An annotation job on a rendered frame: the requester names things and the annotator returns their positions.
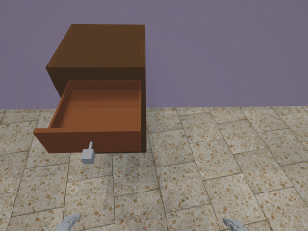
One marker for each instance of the drawer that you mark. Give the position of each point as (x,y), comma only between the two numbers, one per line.
(105,112)

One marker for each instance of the cabinet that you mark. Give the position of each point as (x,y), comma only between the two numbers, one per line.
(102,52)

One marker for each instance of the right robot hand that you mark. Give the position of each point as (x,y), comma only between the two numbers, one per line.
(233,225)

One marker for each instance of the handle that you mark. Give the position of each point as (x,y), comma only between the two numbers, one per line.
(88,155)

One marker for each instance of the left robot hand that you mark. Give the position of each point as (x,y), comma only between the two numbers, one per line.
(68,222)

